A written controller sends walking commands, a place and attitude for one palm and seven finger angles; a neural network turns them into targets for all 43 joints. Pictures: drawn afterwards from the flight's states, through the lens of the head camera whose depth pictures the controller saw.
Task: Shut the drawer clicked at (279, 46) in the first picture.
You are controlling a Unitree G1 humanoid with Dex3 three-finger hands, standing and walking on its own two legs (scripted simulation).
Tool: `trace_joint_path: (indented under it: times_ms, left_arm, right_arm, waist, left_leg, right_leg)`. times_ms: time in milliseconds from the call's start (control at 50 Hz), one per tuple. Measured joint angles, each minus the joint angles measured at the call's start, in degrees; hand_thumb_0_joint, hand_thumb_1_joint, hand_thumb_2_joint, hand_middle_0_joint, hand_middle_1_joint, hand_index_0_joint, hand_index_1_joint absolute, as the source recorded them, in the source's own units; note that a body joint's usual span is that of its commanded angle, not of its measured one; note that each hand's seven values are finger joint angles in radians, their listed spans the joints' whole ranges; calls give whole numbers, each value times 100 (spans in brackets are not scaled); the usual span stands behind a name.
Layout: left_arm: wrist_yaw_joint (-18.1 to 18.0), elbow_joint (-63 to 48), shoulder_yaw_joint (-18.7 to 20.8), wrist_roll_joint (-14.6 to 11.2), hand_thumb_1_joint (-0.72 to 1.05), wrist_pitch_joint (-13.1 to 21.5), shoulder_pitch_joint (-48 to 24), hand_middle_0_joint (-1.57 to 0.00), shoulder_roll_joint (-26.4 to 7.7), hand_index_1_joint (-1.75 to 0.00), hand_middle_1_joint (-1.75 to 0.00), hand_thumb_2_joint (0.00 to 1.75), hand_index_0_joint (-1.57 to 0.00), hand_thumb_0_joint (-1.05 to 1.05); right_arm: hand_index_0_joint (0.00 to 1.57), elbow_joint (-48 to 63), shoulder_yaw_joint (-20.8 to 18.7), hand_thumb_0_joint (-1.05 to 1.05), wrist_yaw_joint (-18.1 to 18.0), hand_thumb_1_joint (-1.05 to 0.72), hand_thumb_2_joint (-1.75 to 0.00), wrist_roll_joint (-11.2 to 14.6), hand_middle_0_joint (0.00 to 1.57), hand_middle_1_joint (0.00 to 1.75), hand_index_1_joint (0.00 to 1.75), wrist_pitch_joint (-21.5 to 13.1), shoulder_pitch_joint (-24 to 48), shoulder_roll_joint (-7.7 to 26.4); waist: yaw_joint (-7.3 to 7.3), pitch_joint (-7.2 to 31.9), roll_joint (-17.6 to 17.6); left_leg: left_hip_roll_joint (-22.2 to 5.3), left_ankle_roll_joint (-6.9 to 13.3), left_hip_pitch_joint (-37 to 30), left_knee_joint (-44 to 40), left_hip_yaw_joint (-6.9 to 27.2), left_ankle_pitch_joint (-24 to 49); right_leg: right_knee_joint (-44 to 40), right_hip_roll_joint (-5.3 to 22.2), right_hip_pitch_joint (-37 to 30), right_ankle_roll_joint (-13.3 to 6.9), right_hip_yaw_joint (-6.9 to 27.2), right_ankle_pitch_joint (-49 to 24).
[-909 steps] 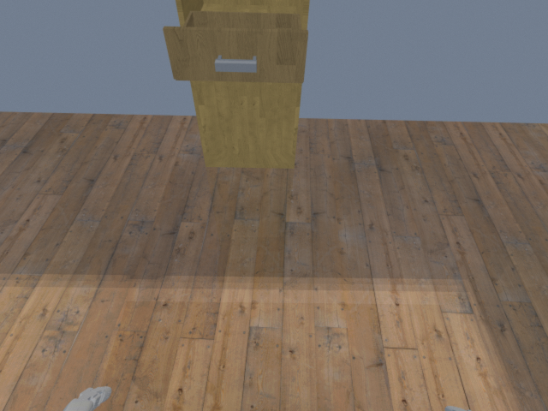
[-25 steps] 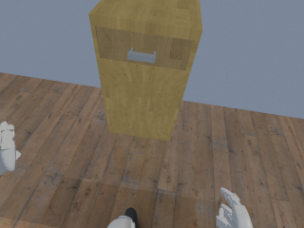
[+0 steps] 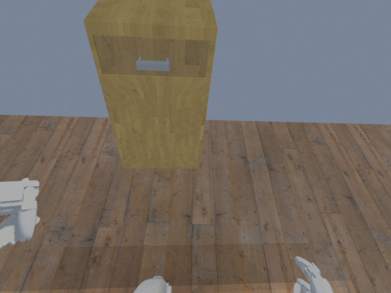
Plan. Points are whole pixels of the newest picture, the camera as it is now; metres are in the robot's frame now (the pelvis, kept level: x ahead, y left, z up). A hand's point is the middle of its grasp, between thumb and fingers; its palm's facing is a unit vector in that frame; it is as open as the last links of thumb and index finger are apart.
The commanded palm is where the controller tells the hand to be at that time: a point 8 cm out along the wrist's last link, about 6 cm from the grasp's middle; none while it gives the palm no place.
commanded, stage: stop stepping back and stand still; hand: left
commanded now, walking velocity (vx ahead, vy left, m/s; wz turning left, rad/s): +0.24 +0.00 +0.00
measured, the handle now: (153, 62) +0.92 +0.20 -0.01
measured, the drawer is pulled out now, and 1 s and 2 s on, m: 0.00 0.00 0.00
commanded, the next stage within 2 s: let the arm hang, fingers relaxed in 0.98 s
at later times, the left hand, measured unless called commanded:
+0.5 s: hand (25, 220) +0.17 +0.24 +0.18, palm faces +0.37 -0.76 -0.54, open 3.2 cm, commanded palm +0.11 +0.28 +0.19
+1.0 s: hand (43, 200) +0.21 +0.24 +0.16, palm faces +0.30 -0.81 -0.50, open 3.2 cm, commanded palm +0.15 +0.28 +0.19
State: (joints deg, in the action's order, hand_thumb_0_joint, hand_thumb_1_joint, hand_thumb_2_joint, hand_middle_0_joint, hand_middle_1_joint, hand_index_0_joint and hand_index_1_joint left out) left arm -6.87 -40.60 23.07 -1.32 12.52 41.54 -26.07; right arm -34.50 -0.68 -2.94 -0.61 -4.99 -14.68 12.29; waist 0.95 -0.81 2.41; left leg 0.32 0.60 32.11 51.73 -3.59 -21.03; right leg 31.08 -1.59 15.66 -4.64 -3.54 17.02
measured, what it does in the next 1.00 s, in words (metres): steps on the spot: left foot, then right foot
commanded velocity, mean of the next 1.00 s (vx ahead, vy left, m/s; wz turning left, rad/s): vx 0.03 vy -0.01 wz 0.00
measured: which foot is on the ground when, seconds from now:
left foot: up 0.00-0.14, down 0.16-0.40, up 0.42-0.62, down 0.64-1.00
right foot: down 0.00-0.16, up 0.18-0.38, down 0.40-1.00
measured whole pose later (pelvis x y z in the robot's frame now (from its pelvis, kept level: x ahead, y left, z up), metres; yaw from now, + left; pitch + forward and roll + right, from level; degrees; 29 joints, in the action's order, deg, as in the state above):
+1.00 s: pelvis +0.02 +0.01 +0.01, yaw +0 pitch +1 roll +0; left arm -7.8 -33.4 20.3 -2.0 11.9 38.2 -21.7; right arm -33.7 0.7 -3.8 0.6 -5.0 -8.9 10.7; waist 0.4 -3.0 -0.9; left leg -1.9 0.6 15.1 27.6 -4.3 -13.2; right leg 26.0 -0.3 12.0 -1.0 -3.7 14.8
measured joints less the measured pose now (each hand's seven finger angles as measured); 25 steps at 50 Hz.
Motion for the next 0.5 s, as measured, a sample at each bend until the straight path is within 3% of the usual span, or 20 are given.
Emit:
trace_joint_path:
  times_ms: [20,60,120,160,220,280,320,380,400,420,460,500]
  left_arm:
    - [38,43,38,1,89,43,-74,-140,8,-160,-160,90,-141,1]
    - [30,281,86,25,88,61,-311,-141,38,-160,-160,90,-141,1]
    - [-104,761,66,26,88,5,-647,-141,338,-160,-160,90,-141,1]
    - [-197,891,-10,15,89,-44,-811,-141,576,-160,-160,90,-141,1]
    - [-251,1081,-116,134,89,-68,-1183,-141,623,-160,-160,90,-141,1]
    - [-158,950,-203,187,89,-89,-1132,-141,462,-160,-160,90,-141,1]
    - [-126,703,-210,170,89,-18,-916,-141,337,-160,-160,90,-141,1]
    - [-140,383,-21,124,89,92,-456,-140,70,-160,-160,90,-141,1]
    - [-156,317,91,113,89,113,-334,-140,-57,-160,-160,90,-141,1]
    - [-162,301,168,108,89,125,-300,-140,-113,-160,-160,90,-141,1]
    - [-125,468,121,55,89,126,-432,-140,20,-160,-160,90,-141,1]
    - [-102,744,45,35,89,102,-544,-141,215,-160,-160,90,-141,1]
  right_arm:
    - [20,-174,-35,1,-1,-90,-90,-15,21,30,30,61,28,32]
    - [20,-417,-77,1,-32,-90,-90,3,21,30,30,172,-55,10]
    - [20,-529,-68,1,-162,-90,-90,37,21,30,30,113,-233,-16]
    - [20,-396,-33,1,-243,-90,-90,40,21,30,30,-70,-281,85]
    - [20,-383,5,1,-247,-90,-90,13,21,30,30,-275,-66,-97]
    - [20,-361,128,1,-62,-90,-90,6,20,30,30,-416,-82,-362]
    - [20,-319,224,1,28,-90,-90,10,21,30,30,-435,-143,-470]
    - [20,-161,305,1,63,-90,-90,-8,21,30,30,-297,-249,-522]
    - [20,-96,305,1,60,-90,-90,-4,21,30,30,-236,-283,-525]
    - [20,-94,281,1,60,-90,-90,13,21,30,30,-166,-242,-495]
    - [21,-286,191,1,43,-90,-90,29,21,30,30,-24,-18,-343]
    - [21,-519,118,1,33,-90,-90,34,21,30,30,45,125,-195]
  waist:
    - [-57,0,2]
    - [-103,182,72]
    - [-151,526,135]
    - [-91,576,-10]
    - [59,273,176]
    - [218,203,197]
    - [266,169,90]
    - [204,153,-120]
    - [178,175,-126]
    - [99,155,-158]
    - [3,-46,-323]
    - [-56,-102,-370]
  left_leg:
    - [-24,-48,146,573,38,74]
    - [-131,-42,106,890,17,133]
    - [-325,85,-686,-198,-48,-105]
    - [-401,190,-1480,-1514,50,-265]
    - [-214,28,-1562,-1550,-13,194]
    - [-216,-54,-1700,-1781,36,382]
    - [-306,-108,-1756,-1987,130,507]
    - [-474,-165,-1633,-1884,188,425]
    - [-469,-139,-1470,-1629,186,210]
    - [-463,-86,-1248,-1209,209,-137]
    - [-365,-38,-835,-122,383,-415]
    - [-229,-41,-612,431,334,-377]
  right_leg:
    - [90,22,72,36,-6,-273]
    - [195,110,156,133,-39,-128]
    - [320,250,306,135,-88,403]
    - [607,263,482,187,-152,510]
    - [2145,273,994,377,227,907]
    - [3002,190,1284,436,149,749]
    - [2468,185,1140,441,-29,629]
    - [1116,152,548,411,-206,692]
    - [635,172,293,349,-137,815]
    - [427,164,291,277,-106,395]
    - [518,125,322,194,-164,-15]
    - [380,154,207,201,-165,-33]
